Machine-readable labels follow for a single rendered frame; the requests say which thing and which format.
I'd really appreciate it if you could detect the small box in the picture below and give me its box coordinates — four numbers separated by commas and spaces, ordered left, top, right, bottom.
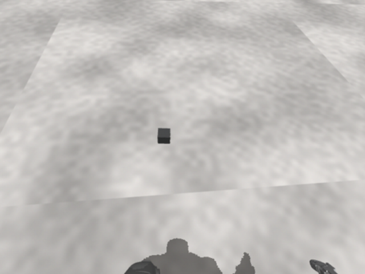
157, 128, 170, 144

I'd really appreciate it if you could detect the right robot hand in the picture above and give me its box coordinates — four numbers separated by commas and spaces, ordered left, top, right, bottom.
310, 260, 337, 274

